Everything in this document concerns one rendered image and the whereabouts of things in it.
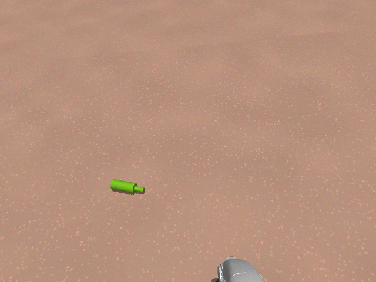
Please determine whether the bottle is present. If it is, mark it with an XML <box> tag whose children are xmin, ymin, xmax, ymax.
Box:
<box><xmin>110</xmin><ymin>179</ymin><xmax>145</xmax><ymax>193</ymax></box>

